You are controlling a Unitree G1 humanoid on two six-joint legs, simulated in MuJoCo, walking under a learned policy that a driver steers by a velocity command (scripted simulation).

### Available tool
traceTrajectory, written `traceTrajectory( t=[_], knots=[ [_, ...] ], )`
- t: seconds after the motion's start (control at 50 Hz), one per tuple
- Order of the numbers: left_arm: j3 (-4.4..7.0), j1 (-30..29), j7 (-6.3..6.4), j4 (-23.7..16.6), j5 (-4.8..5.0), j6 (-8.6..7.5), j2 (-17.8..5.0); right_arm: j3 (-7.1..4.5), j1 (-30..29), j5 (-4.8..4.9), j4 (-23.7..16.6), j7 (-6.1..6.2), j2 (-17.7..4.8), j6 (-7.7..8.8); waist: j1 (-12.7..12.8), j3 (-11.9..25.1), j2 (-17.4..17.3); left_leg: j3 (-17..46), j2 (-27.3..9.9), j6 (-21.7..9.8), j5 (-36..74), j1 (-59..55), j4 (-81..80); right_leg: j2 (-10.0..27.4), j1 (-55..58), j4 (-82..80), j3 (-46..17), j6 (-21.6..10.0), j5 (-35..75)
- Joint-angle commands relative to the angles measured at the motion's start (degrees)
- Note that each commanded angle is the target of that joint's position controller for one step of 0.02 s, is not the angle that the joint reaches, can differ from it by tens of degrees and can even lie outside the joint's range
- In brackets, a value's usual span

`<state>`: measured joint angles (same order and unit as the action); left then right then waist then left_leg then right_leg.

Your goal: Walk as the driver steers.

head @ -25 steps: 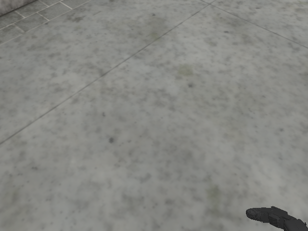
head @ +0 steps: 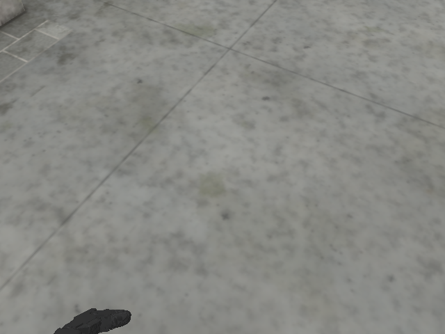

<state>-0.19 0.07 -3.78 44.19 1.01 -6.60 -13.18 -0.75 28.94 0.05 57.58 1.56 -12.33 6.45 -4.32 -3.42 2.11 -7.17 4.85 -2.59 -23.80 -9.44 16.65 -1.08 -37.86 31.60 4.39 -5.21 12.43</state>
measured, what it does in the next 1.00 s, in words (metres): walks ahead, turning right: right foot, then left foot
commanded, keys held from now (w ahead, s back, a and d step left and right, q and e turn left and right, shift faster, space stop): e+shift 0.94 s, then shift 0.06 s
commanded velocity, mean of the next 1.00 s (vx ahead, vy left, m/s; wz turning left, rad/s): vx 0.11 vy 0.00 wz -0.88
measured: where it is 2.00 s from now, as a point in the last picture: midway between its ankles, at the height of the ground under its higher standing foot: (299, 313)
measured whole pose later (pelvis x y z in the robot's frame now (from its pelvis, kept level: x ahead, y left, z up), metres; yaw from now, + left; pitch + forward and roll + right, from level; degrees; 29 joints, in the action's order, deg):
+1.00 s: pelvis +0.26 +0.03 +0.01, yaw -55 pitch +2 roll +2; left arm 4.7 10.0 -0.6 33.1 1.3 4.6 -17.3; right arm -5.3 7.7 0.7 40.1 1.3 -17.6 -0.3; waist -0.8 -2.8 -0.6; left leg -13.1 -7.2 2.0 -12.2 17.3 29.1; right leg 4.0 -20.4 37.7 2.3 0.1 -16.0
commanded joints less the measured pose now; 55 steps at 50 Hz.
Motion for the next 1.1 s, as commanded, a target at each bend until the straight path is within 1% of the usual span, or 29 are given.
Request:
traceTrajectory(
  t=[0.02, 0.04, 0.06, 0.08, 0.1, 0.12, 0.14, 0.2, 0.26, 0.34, 0.44, 0.5, 0.52, 0.54, 0.56, 0.58, 0.6, 0.62, 0.66, 0.72, 0.84, 0.92, 0.98, 1.0, 1.02, 1.04, 1.06, 1.08, 1.1],
  knots=[
    [5.18, 22.0, -0.25, 2.3, 0.18, -0.03, -12.3, -2.93, -11.6, -1.17, -7.5, 2.66, -14.4, -1.36, 16.1, 13.6, -11.1, 0.3, -10.6, 6.3, 70.7, 14.6, 30.5, -4.4, 35.4, -1.6, -0.5, -2.1, 4.2],
    [5.27, 28.8, 0.68, 4.3, -0.09, 0.94, -12.9, -2.34, -13.5, -1.44, -9.0, 1.95, -11.6, -1.37, 17.8, 13.9, -1.7, -0.5, -3.2, 7.7, 31.5, 23.3, 54.2, 2.5, 43.4, -6.5, -8.5, -4.4, 13.5],
    [4.69, 24.1, 1.14, 1.9, -3.42, 0.87, -15.6, -0.02, -3.4, -3.08, -10.9, 0.34, -2.2, -0.38, 7.5, 18.2, 17.4, 7.6, 3.5, 9.3, -15.7, 45.1, 76.0, 13.5, 58.2, 4.6, -29.2, -13.4, 46.2],
    [5.30, 20.8, 1.48, -1.0, -5.23, 1.20, -15.6, 0.34, 2.2, -0.46, -11.7, -1.17, -4.4, 0.72, 7.7, 31.8, 10.9, 18.2, 2.2, 7.7, -11.9, 49.7, 83.3, 21.4, 63.7, -3.5, -44.2, -21.6, 32.9],
    [5.71, 14.3, 1.84, -5.3, -3.51, 2.00, -14.0, -0.72, -3.4, 0.26, -13.7, -1.42, -9.7, 1.00, 7.5, 27.2, 1.4, 18.5, -0.6, 5.1, -6.3, 49.7, 78.6, 18.4, 55.5, -7.3, -42.2, -20.4, 17.3],
    [5.21, 9.3, 2.02, -6.3, -1.03, 2.57, -11.9, -1.60, -8.2, -0.19, -15.0, -1.05, -11.3, 0.50, 4.4, 17.1, -7.3, 16.4, -2.4, 4.5, -3.8, 50.8, 73.2, 14.0, 43.1, -11.4, -37.9, -17.9, 4.1],
    [4.58, 7.7, 2.04, -7.3, -0.27, 2.81, -10.7, -2.11, -10.0, -0.98, -15.7, -0.38, -11.9, -0.43, 2.6, 12.5, -10.1, 15.9, -3.6, 4.7, -2.7, 49.3, 69.3, 12.4, 33.7, -13.8, -36.7, -16.5, 0.4],
    [4.87, 8.3, 2.60, -7.9, -0.67, 3.44, -10.6, -2.45, -12.5, -1.78, -18.6, 0.92, -10.0, -2.55, 0.7, 7.4, -5.6, 15.0, -4.9, 6.3, -0.9, 43.2, 55.0, 5.6, 18.5, -14.5, -29.3, -13.6, 8.1],
    [5.99, 10.9, 4.77, -8.2, -0.18, 5.10, -13.2, -1.96, -17.6, -1.55, -21.6, 1.93, -7.3, -3.31, 1.8, 12.1, -2.2, 13.9, -1.6, 8.1, 6.4, 41.3, 41.3, 2.1, 18.7, -10.6, -27.1, -10.0, 14.6],
    [6.68, 11.8, 7.14, -9.9, 1.22, 8.18, -13.7, -2.29, -24.2, -0.31, -24.0, 1.97, -8.1, -4.30, 3.8, 14.4, 2.9, 16.8, 0.0, 8.5, 13.8, 42.8, 31.9, 0.8, 23.8, -8.9, -31.5, -3.7, -2.8],
    [7.25, 13.2, 7.66, -12.2, 0.33, 9.25, -12.6, -3.00, -30.0, -0.29, -25.4, 0.75, -9.4, -2.50, 6.2, 10.2, 6.7, 19.6, 0.4, 7.2, 12.9, 41.9, 21.0, 1.7, 28.1, -6.8, -39.2, -3.7, -10.7],
    [7.29, 10.1, 7.24, -14.6, 0.66, 9.50, -11.9, -4.14, -25.8, 0.25, -23.6, -0.13, -10.5, -1.49, 4.0, 10.1, 7.4, 18.6, -0.8, 5.4, 17.0, 29.9, 7.5, -0.3, 25.6, -2.8, -41.0, -1.9, -11.9],
    [6.71, 11.3, 6.84, -14.7, 0.95, 9.72, -10.0, -4.45, -23.9, 0.22, -22.7, -0.27, -10.6, -1.58, 4.0, 11.4, 3.2, 19.2, -5.2, 3.2, 24.4, 21.1, 1.5, -3.8, 21.3, 3.2, -38.0, 0.0, -27.1],
    [5.56, 17.2, 6.48, -13.9, 0.30, 9.88, -5.9, -4.93, -24.7, -0.76, -23.8, 0.14, -13.1, -2.46, 7.5, 14.9, -8.0, 29.2, -18.1, -2.8, 34.5, 10.0, 4.4, -9.7, 12.3, 16.0, -29.1, 2.6, -48.4],
    [6.43, 18.0, 5.81, -15.5, 0.54, 9.28, -10.0, -5.00, -23.3, -2.93, -24.8, 0.03, -13.7, -3.46, 8.1, 15.0, -17.1, 40.0, -26.9, -10.9, 39.6, 10.1, 3.2, -11.9, 3.8, 27.0, -21.4, 5.1, -53.8],
    [7.36, 18.4, 5.38, -14.4, -1.02, 8.71, -14.2, -4.57, -21.5, -2.98, -25.6, 0.20, -10.3, -3.80, 6.3, 13.9, -12.4, 38.7, -26.5, -12.0, 44.0, 12.1, 4.6, -8.0, 3.5, 33.7, -21.8, 7.9, -51.5],
    [8.09, 18.5, 5.08, -14.4, 0.69, 8.94, -15.9, -5.14, -24.4, -2.25, -25.3, 0.45, -11.8, -4.12, 8.5, 12.8, -16.7, 38.0, -28.6, -13.9, 33.7, 12.4, 3.4, -5.3, -1.8, 40.1, -16.9, 9.4, -46.6],
    [8.36, 17.9, 5.66, -12.1, 0.98, 9.63, -17.2, -4.60, -25.7, -1.78, -26.5, 0.83, -9.4, -4.73, 6.7, 10.7, -10.8, 31.9, -22.9, -11.0, 22.8, 15.8, 2.2, -1.8, -1.8, 43.5, -15.3, 10.2, -40.8],
    [7.42, 17.4, 5.57, -12.0, 0.86, 10.65, -13.7, -3.66, -27.4, -1.12, -27.2, 1.77, -8.4, -5.69, 6.5, 6.6, -7.2, 21.0, -16.4, -7.9, 22.3, 23.2, 1.2, -1.5, -0.2, 47.1, -10.9, 11.0, -34.8],
    [6.09, 13.1, 5.50, -14.4, 0.73, 9.98, -10.0, -4.27, -23.9, -1.92, -25.4, 2.35, -10.3, -6.31, 3.9, 6.2, -9.6, 15.0, -16.1, -8.9, 23.9, 19.7, -0.3, 2.0, -2.3, 40.2, -6.4, 11.8, -30.9],
    [5.75, 10.3, 4.54, -15.6, 0.19, 9.58, -8.7, -5.92, -23.0, -1.37, -23.2, 1.41, -13.2, -6.47, 2.8, 9.4, -11.1, 10.4, -21.9, -10.8, 23.5, 15.7, -0.9, 6.7, 2.7, 27.5, -4.8, 11.0, -31.0],
    [6.29, 10.5, 3.50, -15.1, 0.33, 10.34, -9.1, -6.78, -24.1, -0.29, -22.1, 0.17, -14.4, -6.08, 3.5, 9.1, -12.1, 5.6, -23.5, -8.7, 21.5, 17.9, 0.3, 6.0, 11.7, 16.1, -1.5, 7.8, -31.5],
    [7.02, 14.0, 2.93, -13.8, 0.17, 10.92, -8.7, -6.88, -23.6, 1.47, -20.6, -0.41, -13.9, -5.88, 6.0, 9.9, -10.5, 2.8, -23.2, -4.8, 21.4, 19.8, 7.4, 2.8, 22.2, 0.3, 0.7, 3.7, -27.2],
    [7.88, 18.1, 3.45, -12.1, 0.04, 10.81, -10.4, -6.28, -20.7, 1.59, -19.2, -0.72, -11.5, -6.00, 7.0, 9.9, -6.6, 0.0, -20.5, -1.0, 18.8, 25.6, 14.0, 1.5, 30.7, -6.1, -1.5, 1.4, -21.7],
    [9.63, 21.3, 4.42, -12.0, 0.10, 10.29, -17.3, -5.22, -19.3, -0.36, -20.2, -1.43, -8.3, -6.15, 6.0, 8.8, 10.8, -5.7, -13.2, 5.0, -3.1, 42.1, 32.3, 14.8, 41.0, -10.0, -20.4, -4.1, -0.9],
    [9.72, 17.8, 4.64, -14.0, -2.09, 9.16, -21.4, -4.95, -22.5, -1.57, -23.5, -1.04, -7.9, -5.93, 5.4, 10.4, 18.3, 0.9, -7.4, 7.4, -15.0, 54.4, 46.2, 25.4, 38.3, -9.7, -33.3, -14.9, 6.2],
    [8.79, 17.7, 4.12, -14.4, -3.06, 7.82, -17.4, -5.76, -27.6, -0.61, -23.7, -0.54, -11.1, -5.89, 9.4, 12.3, 10.3, 7.1, -8.0, 6.2, -12.1, 53.2, 52.3, 23.2, 35.2, -11.7, -29.7, -14.9, 0.4],
    [7.83, 14.9, 4.08, -13.7, -2.86, 6.95, -15.6, -5.93, -27.5, 0.48, -23.3, -0.13, -11.3, -6.16, 7.2, 10.0, 8.2, 8.3, -8.6, 4.8, -6.7, 53.1, 52.3, 19.9, 32.8, -11.7, -24.8, -11.3, -4.0],
    [7.15, 11.5, 4.28, -13.8, -1.69, 6.69, -13.4, -6.02, -25.5, 0.11, -21.7, 0.47, -10.9, -6.56, 5.5, 9.6, 5.7, 8.9, -9.3, 4.7, -2.3, 52.3, 51.0, 16.9, 31.8, -11.3, -21.5, -8.1, -7.1]
  ],
)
